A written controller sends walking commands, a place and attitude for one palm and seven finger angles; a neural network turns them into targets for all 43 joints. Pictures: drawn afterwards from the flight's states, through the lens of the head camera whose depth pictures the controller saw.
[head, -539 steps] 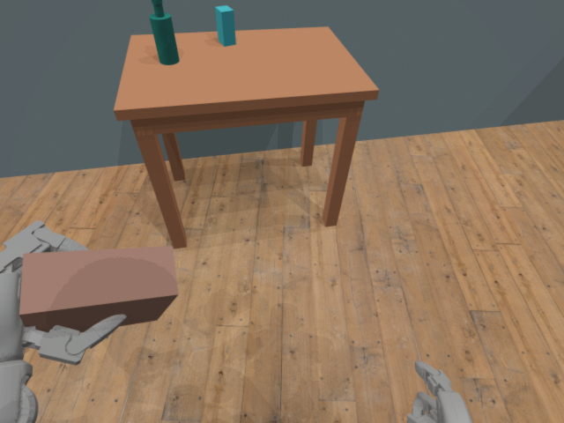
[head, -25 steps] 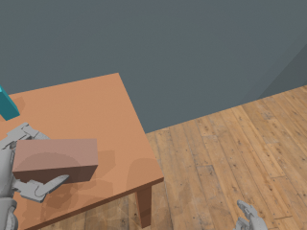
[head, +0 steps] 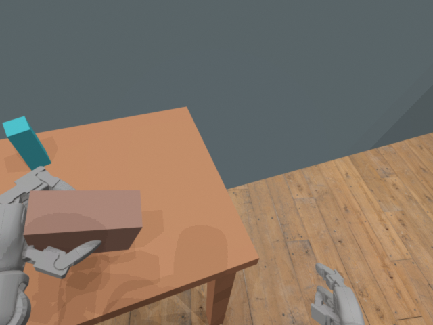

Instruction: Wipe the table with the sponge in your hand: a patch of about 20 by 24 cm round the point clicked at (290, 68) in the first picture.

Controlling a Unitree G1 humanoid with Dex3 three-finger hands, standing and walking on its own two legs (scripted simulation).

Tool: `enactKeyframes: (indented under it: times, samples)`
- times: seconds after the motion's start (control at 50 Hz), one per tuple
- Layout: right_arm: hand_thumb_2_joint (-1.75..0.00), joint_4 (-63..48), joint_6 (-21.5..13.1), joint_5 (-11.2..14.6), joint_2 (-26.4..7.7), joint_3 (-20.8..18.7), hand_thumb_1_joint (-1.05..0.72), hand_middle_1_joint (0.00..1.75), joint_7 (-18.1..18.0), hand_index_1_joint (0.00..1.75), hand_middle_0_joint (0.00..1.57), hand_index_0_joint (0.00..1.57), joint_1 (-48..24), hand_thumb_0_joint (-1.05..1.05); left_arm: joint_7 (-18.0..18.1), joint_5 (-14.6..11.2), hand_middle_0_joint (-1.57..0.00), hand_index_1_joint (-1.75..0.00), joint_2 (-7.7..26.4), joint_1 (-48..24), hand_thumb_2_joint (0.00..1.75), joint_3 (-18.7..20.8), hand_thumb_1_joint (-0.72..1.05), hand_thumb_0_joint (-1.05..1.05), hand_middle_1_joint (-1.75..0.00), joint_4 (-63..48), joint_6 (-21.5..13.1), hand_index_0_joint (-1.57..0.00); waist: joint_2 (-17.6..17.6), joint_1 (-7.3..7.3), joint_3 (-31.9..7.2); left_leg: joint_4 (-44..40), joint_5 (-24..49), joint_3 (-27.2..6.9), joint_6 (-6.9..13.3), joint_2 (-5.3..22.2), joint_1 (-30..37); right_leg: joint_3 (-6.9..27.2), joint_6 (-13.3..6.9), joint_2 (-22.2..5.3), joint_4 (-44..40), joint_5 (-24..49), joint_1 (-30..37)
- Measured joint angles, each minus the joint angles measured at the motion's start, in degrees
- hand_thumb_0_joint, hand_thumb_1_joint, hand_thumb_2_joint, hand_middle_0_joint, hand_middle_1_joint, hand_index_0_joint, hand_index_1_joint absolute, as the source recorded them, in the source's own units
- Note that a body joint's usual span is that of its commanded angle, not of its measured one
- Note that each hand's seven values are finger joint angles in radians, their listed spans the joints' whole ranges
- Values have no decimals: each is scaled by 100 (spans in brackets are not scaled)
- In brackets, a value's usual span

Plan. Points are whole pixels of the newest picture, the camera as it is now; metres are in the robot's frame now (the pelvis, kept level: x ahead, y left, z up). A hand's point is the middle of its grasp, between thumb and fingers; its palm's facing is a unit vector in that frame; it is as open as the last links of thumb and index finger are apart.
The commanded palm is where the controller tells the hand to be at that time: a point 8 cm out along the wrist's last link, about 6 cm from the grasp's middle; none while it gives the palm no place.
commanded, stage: come to a stop and stand still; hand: left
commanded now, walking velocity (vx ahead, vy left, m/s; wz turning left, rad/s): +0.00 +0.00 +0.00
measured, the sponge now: (104, 223) +0.23 +0.20 +0.13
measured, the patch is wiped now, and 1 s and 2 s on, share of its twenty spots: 0.00 0.00 0.00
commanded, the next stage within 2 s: look again from close up in 0.50 s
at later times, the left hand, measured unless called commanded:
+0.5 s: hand (42, 211) +0.22 +0.27 +0.15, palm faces +0.28 -0.87 -0.41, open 9.6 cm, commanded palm +0.17 +0.32 +0.17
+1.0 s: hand (87, 203) +0.25 +0.23 +0.13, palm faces +0.19 -0.88 -0.44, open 9.6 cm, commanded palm +0.19 +0.27 +0.17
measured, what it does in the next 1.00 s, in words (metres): stands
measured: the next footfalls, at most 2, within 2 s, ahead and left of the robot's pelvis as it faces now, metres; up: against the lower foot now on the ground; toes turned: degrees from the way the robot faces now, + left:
none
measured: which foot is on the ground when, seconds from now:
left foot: down 0.00-1.00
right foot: down 0.00-1.00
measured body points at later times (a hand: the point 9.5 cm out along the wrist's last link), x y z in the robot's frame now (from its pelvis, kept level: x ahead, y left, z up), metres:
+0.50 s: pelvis +0.01 +0.04 +0.00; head +0.02 +0.05 +0.45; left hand +0.20 +0.32 +0.17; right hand +0.17 -0.19 -0.08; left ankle +0.02 +0.07 -0.74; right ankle +0.03 -0.10 -0.74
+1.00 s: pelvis +0.01 +0.00 -0.01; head +0.06 +0.03 +0.44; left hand +0.24 +0.28 +0.15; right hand +0.16 -0.23 -0.08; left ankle +0.02 +0.06 -0.74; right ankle +0.02 -0.10 -0.74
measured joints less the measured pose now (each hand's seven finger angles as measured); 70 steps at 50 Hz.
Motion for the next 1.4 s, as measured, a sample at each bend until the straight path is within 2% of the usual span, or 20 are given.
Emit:
enactKeyframes:
  times: [0.12, 0.26, 0.38, 0.5, 0.6, 0.62, 0.64, 0.68, 0.7, 0.74, 0.78, 0.82, 0.86, 0.92, 0.98, 1.04, 1.12, 1.22, 1.32, 1.4]
  samples:
    - [-90, -61, 29, -32, 10, -20, -91, 30, 10, 30, 20, 20, 129, 1, -32, 41, -80, -135, 95, 105, 103, 133, -45, 0, -135, -113, -106, -79, -27, -51, -36, -125, 30, 78, 103, -123, 48, 85, 136, -126, 22, -25, -27]
    - [-90, 10, 82, -62, 14, -48, -91, 30, 21, 30, 20, 20, 255, 1, -89, 81, -80, -135, 77, 140, 103, 166, -45, 0, -136, -6, -128, -79, -66, -41, 18, -256, 62, 161, 158, -251, 126, 181, 248, -256, 114, -86, -63]
    - [-90, 29, 80, -96, 24, -71, -91, 30, 42, 30, 20, 20, 269, 2, -132, 128, -80, -135, 93, 104, 103, 112, -45, 0, -136, -132, -137, -79, -102, -50, 126, -278, 67, 186, 154, -319, 161, 211, 248, -326, 218, -149, -84]
    - [-90, -2, 103, -100, 34, -108, -91, 30, 50, 30, 20, 20, 211, 2, -168, 106, -80, -135, 195, 180, 103, 205, -45, 0, -136, -248, -216, -79, -64, -97, 150, -264, 69, 183, 90, -331, 153, 208, 248, -342, 218, -144, -82]
    - [-90, -19, 146, -75, 5, -129, -91, 30, 34, 30, 20, 20, 176, 2, -177, 85, -80, -135, 163, 261, 103, 248, -45, 0, -136, -142, -212, -79, 0, -78, 117, -257, 70, 185, 70, -310, 148, 208, 273, -323, 182, -108, -71]
    - [-90, -81, 41, -136, -6, -158, -91, 30, 14, 30, 20, 20, 263, 1, -298, 385, -80, -135, 345, -69, 103, 310, -45, 0, -136, -59, -200, -79, 0, 31, 165, -112, 36, 160, 89, -290, 41, 169, 258, -305, 255, -125, -129]
    - [-90, -64, -76, -130, -4, -171, -91, 30, 2, 30, 20, 20, 304, 1, -400, 563, -80, -135, 632, -653, 103, 435, -45, 0, -136, 201, -323, -79, -35, 156, 252, 93, -18, 118, 124, -274, -103, 106, 222, -294, 403, -177, -231]
    - [-90, 110, -97, -140, 41, -101, -91, 30, 70, 30, 20, 20, 163, 1, -384, 561, -80, -135, 1010, -1722, 103, 821, -45, 0, -136, 761, -506, -79, -197, 285, 446, 250, -46, 92, 179, -258, -225, 70, 132, -280, 640, -273, -387]
    - [-90, 159, -100, -142, 61, -64, -91, 30, 128, 30, 20, 20, 95, 1, -339, 492, -80, -135, 1064, -2071, 103, 1014, -45, 0, -136, 986, -570, -79, -255, 299, 484, 266, -36, 110, 160, -234, -266, 93, 99, -255, 690, -304, -450]
    - [-90, 142, -153, -120, 85, -59, -91, 30, 275, 30, 20, 20, 41, 1, -242, 324, -80, -135, 915, -2238, 103, 1289, -45, 0, -136, 1095, -636, -79, -275, 254, 473, 249, -29, 189, 117, -178, -307, 164, 67, -204, 717, -342, -538]
    - [-90, 27, -220, -80, 69, -110, -91, 30, 413, 30, 20, 20, 84, 2, -205, 209, -80, -136, 495, -1818, 103, 1229, -45, 0, -136, 767, -674, -79, -190, 175, 405, 225, -58, 305, 120, -134, -295, 217, 66, -194, 676, -269, -556]
    - [-90, -58, -274, -61, 33, -137, -91, 30, 484, 30, 20, 20, 146, 2, -262, 211, -80, -136, 53, -1137, 103, 811, -45, 0, -136, 307, -747, -79, -82, 78, 350, 240, -129, 403, 137, -100, -255, 277, 130, -177, 626, -168, -522]
    - [-90, -52, -268, -63, 31, -121, -91, 30, 471, 30, 20, 20, 179, 1, -369, 276, -80, -136, -199, -486, 103, 303, -45, 0, -136, 15, -812, -79, -25, -32, 302, 261, -208, 449, 116, -52, -210, 325, 158, -128, 594, -210, -470]
    - [-90, -7, -214, -88, 127, -65, -91, 30, 325, 30, 20, 20, 252, 1, -517, 320, -80, -136, -89, 6, 103, -35, -45, 0, -136, -48, -842, -79, -136, -165, 275, 301, -284, 401, 50, 0, -192, 280, 105, -76, 579, -292, -417]
    - [-90, 25, -165, -87, 211, -18, -91, 30, 174, 30, 20, 20, 299, 1, -489, 279, -80, -136, 312, -51, 103, 231, -45, 0, -136, 69, -788, -79, -320, -192, 334, 378, -335, 293, 16, 63, -241, 169, 23, -13, 557, -337, -396]
    - [-90, 45, -213, -86, 161, -29, -91, 30, 121, 30, 20, 20, 297, 2, -375, 206, -80, -136, 532, -311, 103, 650, -45, 0, -136, 67, -727, -79, -364, -161, 428, 484, -401, 193, -29, 119, -299, 69, -31, 43, 512, -353, -365]
    - [-90, 74, -320, -79, -40, -102, -91, 30, 166, 30, 20, 20, 179, 2, -222, 111, -80, -136, 424, -352, 103, 876, -45, 0, -136, -373, -776, -79, -205, -127, 462, 606, -507, 161, -40, 161, -328, 39, -27, 87, 476, -378, -319]
    - [-90, 114, -272, -42, -137, -205, -91, 30, 177, 30, 20, 20, -52, 2, -219, 101, -79, -136, 199, 2, 103, 575, -45, 0, -137, -603, -890, -78, -23, -134, 302, 638, -572, 221, -50, 121, -285, 105, 26, 44, 553, -461, -309]
    - [-90, 72, -77, -18, 25, -158, -91, 30, 58, 30, 20, 20, -184, 2, -259, 116, -79, -137, 178, 1, 103, 502, -45, 0, -137, -12, -665, -78, -114, -90, 201, 458, -505, 255, 25, 65, -151, 146, 61, -7, 550, -463, -263]
    - [-90, -46, -90, -52, 103, -43, -91, 30, 35, 30, 20, 20, -133, 1, -214, 160, -79, -137, 64, -175, 103, 437, -45, 0, -137, 88, -456, -78, -245, 14, 260, 369, -418, 233, 47, 44, -96, 125, 70, -26, 463, -388, -197]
